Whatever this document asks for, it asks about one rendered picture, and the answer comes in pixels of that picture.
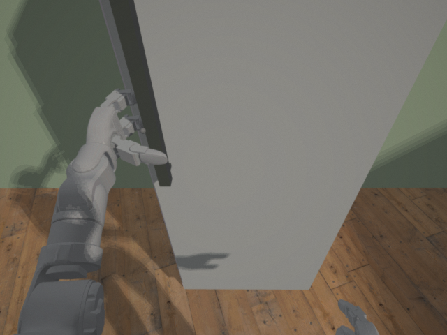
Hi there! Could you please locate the handle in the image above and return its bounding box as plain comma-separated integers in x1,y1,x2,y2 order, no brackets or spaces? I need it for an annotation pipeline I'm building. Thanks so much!
109,0,173,186

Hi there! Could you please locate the fridge door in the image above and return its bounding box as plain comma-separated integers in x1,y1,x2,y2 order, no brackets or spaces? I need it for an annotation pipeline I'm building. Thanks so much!
101,0,447,290

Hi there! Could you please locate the right robot hand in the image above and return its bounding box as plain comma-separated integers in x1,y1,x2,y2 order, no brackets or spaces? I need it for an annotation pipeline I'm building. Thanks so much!
335,299,379,335

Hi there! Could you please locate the robot left forearm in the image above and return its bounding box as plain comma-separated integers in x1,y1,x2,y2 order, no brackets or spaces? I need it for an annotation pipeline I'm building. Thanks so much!
17,142,117,334

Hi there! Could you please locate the robot left upper arm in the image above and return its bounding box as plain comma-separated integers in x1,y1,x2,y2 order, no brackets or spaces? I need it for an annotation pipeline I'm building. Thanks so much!
14,279,105,335

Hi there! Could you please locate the left robot hand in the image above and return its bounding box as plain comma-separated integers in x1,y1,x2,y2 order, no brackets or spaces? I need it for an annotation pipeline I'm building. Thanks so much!
86,89,168,166

